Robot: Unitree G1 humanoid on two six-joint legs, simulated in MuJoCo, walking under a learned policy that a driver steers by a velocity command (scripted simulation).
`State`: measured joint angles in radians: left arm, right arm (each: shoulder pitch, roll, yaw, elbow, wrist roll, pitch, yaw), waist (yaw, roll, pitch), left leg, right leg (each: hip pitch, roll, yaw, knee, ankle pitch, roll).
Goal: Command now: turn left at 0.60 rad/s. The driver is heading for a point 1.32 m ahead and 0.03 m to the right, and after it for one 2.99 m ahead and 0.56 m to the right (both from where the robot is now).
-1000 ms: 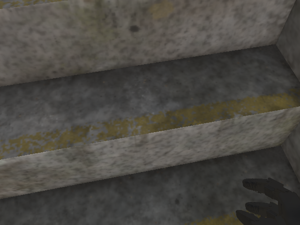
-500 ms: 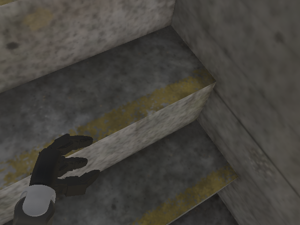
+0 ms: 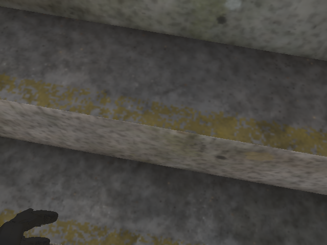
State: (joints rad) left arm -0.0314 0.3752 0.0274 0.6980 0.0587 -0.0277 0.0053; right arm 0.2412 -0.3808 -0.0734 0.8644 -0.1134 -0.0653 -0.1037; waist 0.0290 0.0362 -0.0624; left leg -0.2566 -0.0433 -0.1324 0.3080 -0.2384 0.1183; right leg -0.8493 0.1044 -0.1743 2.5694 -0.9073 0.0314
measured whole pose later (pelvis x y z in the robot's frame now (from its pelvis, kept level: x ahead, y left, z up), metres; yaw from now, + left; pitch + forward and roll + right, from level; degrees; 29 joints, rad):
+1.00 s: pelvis +0.06 -0.19 +0.24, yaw +12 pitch +2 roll +8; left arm 0.33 0.31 0.03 0.93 -0.05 -0.04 0.01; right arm 0.34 -0.24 -0.04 0.79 -0.04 0.13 0.04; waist -0.13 0.08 -0.05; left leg -1.60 -0.14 -0.01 2.58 -0.27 0.04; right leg -0.04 -0.24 -0.07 0.30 -0.29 0.07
